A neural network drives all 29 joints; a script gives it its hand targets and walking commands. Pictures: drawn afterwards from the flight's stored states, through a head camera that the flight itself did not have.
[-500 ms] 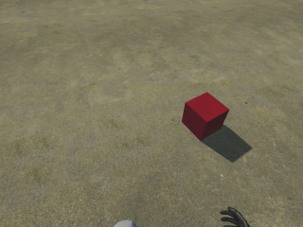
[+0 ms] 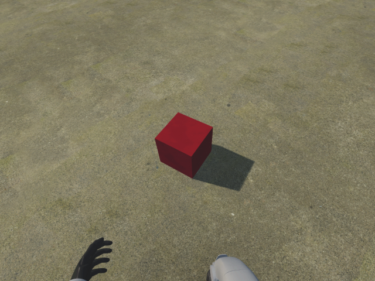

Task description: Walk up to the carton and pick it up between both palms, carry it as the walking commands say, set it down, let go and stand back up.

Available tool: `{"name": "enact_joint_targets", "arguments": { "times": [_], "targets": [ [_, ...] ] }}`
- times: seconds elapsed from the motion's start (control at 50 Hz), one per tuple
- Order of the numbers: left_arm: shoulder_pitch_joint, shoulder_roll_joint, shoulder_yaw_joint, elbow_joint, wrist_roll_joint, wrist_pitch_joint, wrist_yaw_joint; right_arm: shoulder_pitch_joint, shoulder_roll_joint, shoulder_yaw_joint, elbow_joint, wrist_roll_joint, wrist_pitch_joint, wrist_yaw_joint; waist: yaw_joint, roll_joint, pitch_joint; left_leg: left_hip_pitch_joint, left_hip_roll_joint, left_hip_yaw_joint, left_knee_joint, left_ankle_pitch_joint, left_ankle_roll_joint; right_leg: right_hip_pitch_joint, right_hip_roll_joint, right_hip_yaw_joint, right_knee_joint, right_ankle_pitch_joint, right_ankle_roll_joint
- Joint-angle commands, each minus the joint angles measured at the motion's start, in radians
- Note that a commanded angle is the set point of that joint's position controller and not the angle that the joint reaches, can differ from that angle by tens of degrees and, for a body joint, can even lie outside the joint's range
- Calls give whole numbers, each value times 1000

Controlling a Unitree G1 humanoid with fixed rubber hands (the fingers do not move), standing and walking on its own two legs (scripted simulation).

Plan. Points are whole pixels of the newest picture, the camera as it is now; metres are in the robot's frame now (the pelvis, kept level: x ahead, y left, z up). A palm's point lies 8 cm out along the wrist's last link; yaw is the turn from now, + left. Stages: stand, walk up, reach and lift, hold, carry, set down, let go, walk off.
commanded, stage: walk up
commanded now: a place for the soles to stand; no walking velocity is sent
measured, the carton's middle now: (185, 145) +0.89 -0.02 -0.62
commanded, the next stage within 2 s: none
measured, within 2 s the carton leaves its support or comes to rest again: neither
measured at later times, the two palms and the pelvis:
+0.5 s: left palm (63, 246) +0.24 +0.31 -0.10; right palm (271, 222) +0.24 -0.20 -0.08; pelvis +0.20 +0.05 +0.02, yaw -3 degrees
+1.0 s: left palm (95, 170) +0.43 +0.25 -0.07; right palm (266, 154) +0.43 -0.25 -0.09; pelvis +0.38 +0.00 +0.03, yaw +0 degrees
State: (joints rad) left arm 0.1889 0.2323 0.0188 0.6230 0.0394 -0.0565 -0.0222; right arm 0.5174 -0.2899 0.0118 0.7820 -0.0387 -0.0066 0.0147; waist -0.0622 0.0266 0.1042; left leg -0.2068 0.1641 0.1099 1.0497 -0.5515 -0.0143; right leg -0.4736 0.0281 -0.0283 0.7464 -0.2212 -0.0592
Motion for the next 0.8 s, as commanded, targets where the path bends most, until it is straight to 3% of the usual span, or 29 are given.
{"name": "enact_joint_targets", "arguments": {
  "times": [0.0,0.04,0.06,0.08,0.14,0.2,0.24,0.26,0.3,0.32,0.34,0.36,0.38,0.4,0.42,0.46,0.5,0.54,0.62,0.66,0.7,0.72,0.74,0.76,0.78],
  "targets": [
    [229,209,59,-15,-12,5,50,-40,-75,-22,-167,1,-16,0,130,-152,-88,-476,-32,-113,266,49,12,378,-375,633,-451,-234,-197],
    [159,160,39,-5,-10,-6,39,11,-66,-27,-139,-4,-15,9,79,-126,-60,-373,-27,-138,137,89,9,242,-300,477,-477,-232,-160],
    [158,149,33,10,-5,-14,36,33,-58,-32,-130,-6,-16,17,71,-119,-74,-331,-41,-134,96,131,6,218,-278,426,-478,-215,-150],
    [162,135,29,25,-5,-21,34,43,-43,-34,-120,-5,-17,25,66,-113,-81,-324,-51,-127,66,160,2,211,-265,382,-468,-167,-153],
    [180,128,22,67,-12,-24,26,-34,-22,-31,-144,-8,-23,36,80,-145,-27,-323,-61,-97,-111,239,-10,167,-227,282,-502,-242,-137],
    [201,147,25,89,-9,-22,19,-108,-15,-32,-166,-6,-30,42,93,-163,10,-267,-83,-76,-246,310,-3,120,-229,254,-517,-323,-136],
    [198,160,28,95,-8,-21,17,-118,-21,-39,-170,-4,-39,41,78,-144,21,-186,-90,-83,-310,362,13,68,-247,249,-510,-371,-128],
    [181,166,28,95,-7,-19,15,-99,-17,-42,-166,-1,-45,38,55,-132,22,-127,-102,-73,-370,380,23,48,-243,227,-471,-375,-118],
    [204,146,18,96,0,-11,8,-42,-35,-52,-140,-5,-57,27,32,-75,2,22,-162,-22,-449,344,35,4,-194,162,-331,-388,-88],
    [222,118,5,93,3,-5,5,21,-65,-64,-124,-5,-65,15,2,-5,-33,147,-152,-60,-475,279,46,-61,-155,129,-177,-374,-59],
    [248,60,-16,75,4,-6,-1,117,-118,-81,-121,-9,-74,2,-43,181,-110,270,37,-344,-586,63,84,-170,-76,29,149,-332,-8],
    [266,51,-23,44,18,-5,-6,172,-190,-90,-133,1,-72,-13,-41,207,-120,272,253,-744,-770,-61,147,-293,7,14,399,-369,39],
    [239,115,6,27,15,6,-2,130,-202,-97,-119,17,-57,-23,-21,118,-61,170,292,-836,-850,-164,229,-305,-29,68,492,-334,45],
    [210,130,8,21,13,14,-1,74,-175,-93,-132,17,-59,-26,-1,72,-3,120,288,-792,-847,-146,263,-344,-67,77,513,-288,53],
    [183,136,6,29,14,16,0,34,-147,-84,-125,15,-63,-26,7,44,20,86,253,-683,-838,-92,264,-338,-98,99,467,-245,58],
    [199,108,10,43,14,19,-9,-21,-108,-67,-114,16,-75,-29,38,83,20,28,186,-486,-829,111,247,-247,-135,89,346,-186,76],
    [203,82,12,59,12,20,-18,-1,-88,-59,-84,7,-90,-29,40,89,6,4,147,-369,-811,314,233,-182,-123,49,269,-124,83],
    [159,51,9,57,9,19,-22,16,-80,-58,-60,3,-93,-22,41,98,-10,8,105,-264,-789,377,217,-129,-114,15,160,-49,84],
    [51,27,9,21,9,18,-31,32,-105,-67,-41,2,-76,-15,20,115,31,-32,84,-205,-782,292,194,-30,-81,-44,-11,51,57],
    [41,32,12,12,9,15,-27,25,-123,-71,-37,4,-69,-11,35,109,36,-79,95,-193,-762,301,188,73,-67,-53,-61,65,46],
    [88,46,20,24,15,10,-15,30,-124,-69,-29,6,-56,-7,65,59,32,-131,75,-164,-678,274,155,213,-42,-70,-134,55,38],
    [148,74,31,44,18,4,-7,38,-111,-60,-30,4,-49,-2,94,31,0,-164,41,-129,-555,292,134,332,-34,-64,-174,13,27],
    [254,122,51,63,22,-6,8,34,-78,-49,-44,2,-48,2,155,-63,-73,-249,-6,-77,-344,333,102,504,-103,37,-202,-35,-10],
    [363,199,68,66,25,-13,22,66,0,-23,-77,5,-46,4,179,-268,-200,-387,-123,-10,30,32,47,615,-388,443,-313,-148,-95],
    [369,272,80,68,-4,-4,44,72,-18,-34,-94,9,-31,0,168,-212,-157,-467,-155,-110,172,-47,26,534,-491,709,-482,-274,-174]
  ]
}}
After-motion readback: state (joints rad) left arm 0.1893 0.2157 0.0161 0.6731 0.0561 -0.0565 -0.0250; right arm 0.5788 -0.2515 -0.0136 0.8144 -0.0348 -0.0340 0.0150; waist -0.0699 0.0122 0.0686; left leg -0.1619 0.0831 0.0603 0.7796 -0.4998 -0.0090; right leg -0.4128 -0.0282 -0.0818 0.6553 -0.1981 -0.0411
